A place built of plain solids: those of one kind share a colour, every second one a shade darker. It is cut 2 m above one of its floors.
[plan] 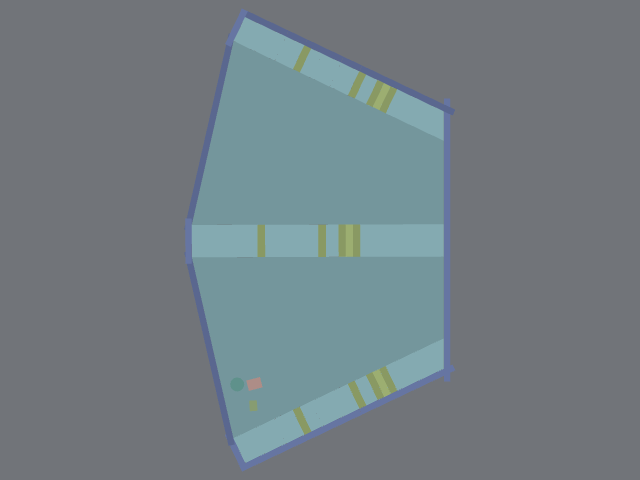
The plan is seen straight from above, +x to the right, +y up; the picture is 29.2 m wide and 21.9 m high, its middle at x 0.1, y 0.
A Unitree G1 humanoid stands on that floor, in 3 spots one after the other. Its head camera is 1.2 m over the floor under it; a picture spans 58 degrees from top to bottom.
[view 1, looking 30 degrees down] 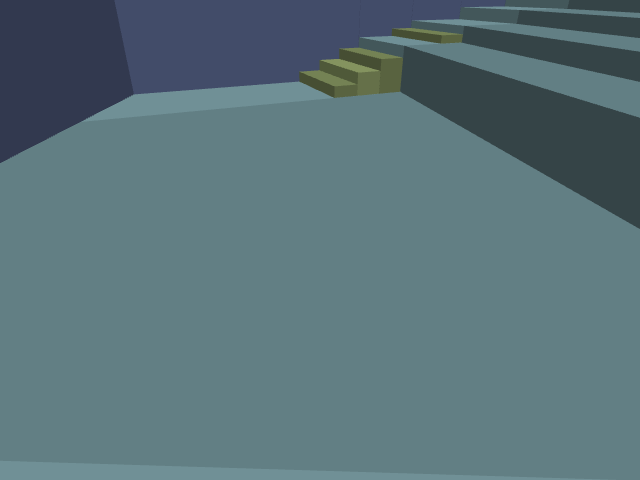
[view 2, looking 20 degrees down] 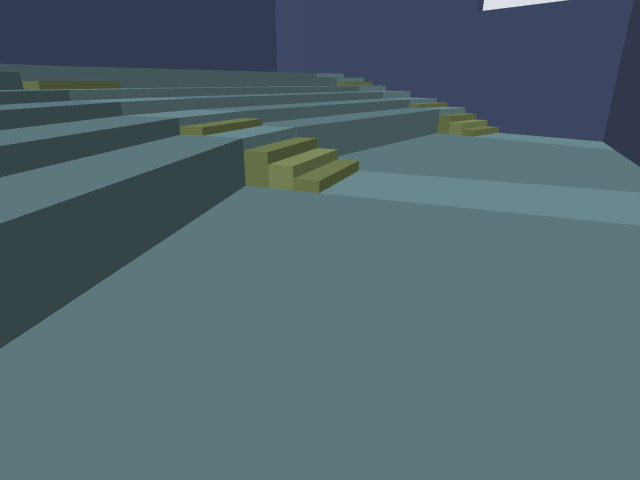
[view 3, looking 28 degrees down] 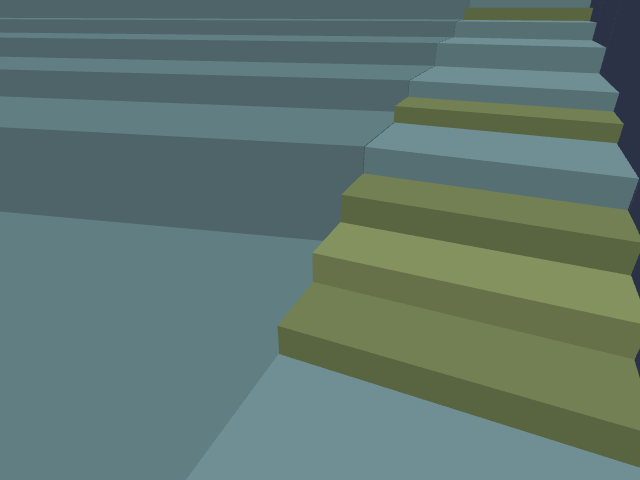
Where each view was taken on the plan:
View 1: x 3.08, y -0.02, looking -88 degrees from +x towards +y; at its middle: floor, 2.40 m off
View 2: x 3.85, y -5.25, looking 113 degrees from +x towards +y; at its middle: floor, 3.51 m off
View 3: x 4.40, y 5.90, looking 178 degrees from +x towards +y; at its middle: floor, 2.55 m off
